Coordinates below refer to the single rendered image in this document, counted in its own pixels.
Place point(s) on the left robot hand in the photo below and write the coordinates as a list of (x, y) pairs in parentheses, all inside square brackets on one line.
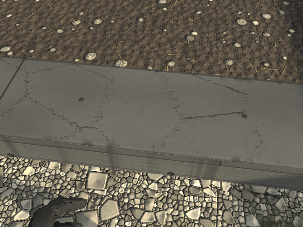
[(45, 216)]

